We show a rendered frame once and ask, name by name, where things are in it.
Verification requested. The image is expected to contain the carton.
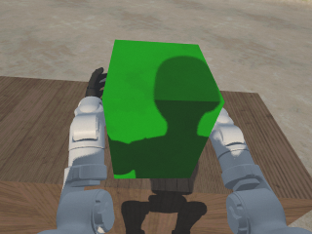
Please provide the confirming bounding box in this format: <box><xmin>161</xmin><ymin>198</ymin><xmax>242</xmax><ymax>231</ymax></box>
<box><xmin>101</xmin><ymin>39</ymin><xmax>225</xmax><ymax>179</ymax></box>

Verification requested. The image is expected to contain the robot right forearm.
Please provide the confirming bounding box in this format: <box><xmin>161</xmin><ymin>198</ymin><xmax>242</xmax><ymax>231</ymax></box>
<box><xmin>209</xmin><ymin>107</ymin><xmax>287</xmax><ymax>223</ymax></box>

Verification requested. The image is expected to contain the robot left hand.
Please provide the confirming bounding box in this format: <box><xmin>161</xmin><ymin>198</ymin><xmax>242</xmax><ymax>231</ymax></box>
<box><xmin>85</xmin><ymin>67</ymin><xmax>107</xmax><ymax>101</ymax></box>

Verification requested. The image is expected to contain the right robot upper arm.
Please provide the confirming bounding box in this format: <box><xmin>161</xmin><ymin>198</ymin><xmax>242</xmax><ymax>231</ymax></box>
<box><xmin>226</xmin><ymin>188</ymin><xmax>312</xmax><ymax>234</ymax></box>

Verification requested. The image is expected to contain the pedestal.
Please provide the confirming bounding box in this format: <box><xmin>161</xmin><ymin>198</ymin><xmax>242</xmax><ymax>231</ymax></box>
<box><xmin>0</xmin><ymin>76</ymin><xmax>312</xmax><ymax>234</ymax></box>

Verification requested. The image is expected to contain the left robot upper arm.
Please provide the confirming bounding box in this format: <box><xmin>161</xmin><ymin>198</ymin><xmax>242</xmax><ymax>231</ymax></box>
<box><xmin>37</xmin><ymin>188</ymin><xmax>115</xmax><ymax>234</ymax></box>

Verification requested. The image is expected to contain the robot left forearm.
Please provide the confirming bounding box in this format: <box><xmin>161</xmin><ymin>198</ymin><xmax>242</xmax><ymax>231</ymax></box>
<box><xmin>56</xmin><ymin>96</ymin><xmax>107</xmax><ymax>227</ymax></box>

